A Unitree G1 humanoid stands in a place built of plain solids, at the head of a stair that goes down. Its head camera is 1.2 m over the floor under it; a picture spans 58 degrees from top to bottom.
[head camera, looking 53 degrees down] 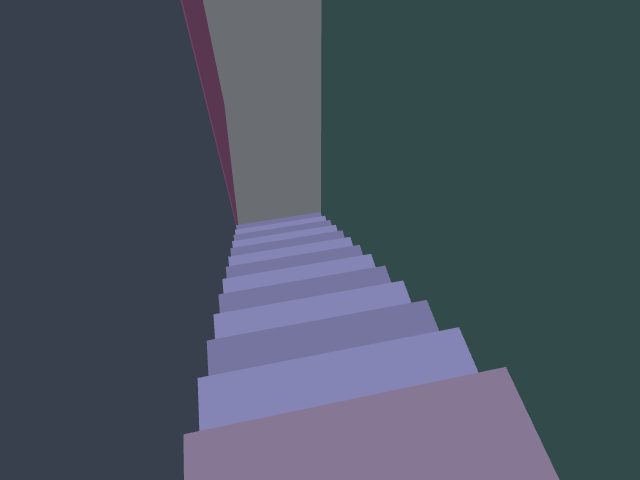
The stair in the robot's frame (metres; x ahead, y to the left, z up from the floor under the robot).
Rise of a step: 0.19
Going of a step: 0.22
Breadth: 0.90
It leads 11 degrees to the left of straight ahead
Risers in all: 13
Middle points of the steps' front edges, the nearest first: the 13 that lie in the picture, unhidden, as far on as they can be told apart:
0.37 -0.09 0.00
0.58 -0.04 -0.19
0.79 0.00 -0.38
1.01 0.04 -0.58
1.22 0.09 -0.77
1.43 0.13 -0.96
1.65 0.17 -1.15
1.86 0.22 -1.35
2.07 0.26 -1.54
2.29 0.30 -1.73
2.50 0.35 -1.92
2.72 0.39 -2.11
2.93 0.43 -2.31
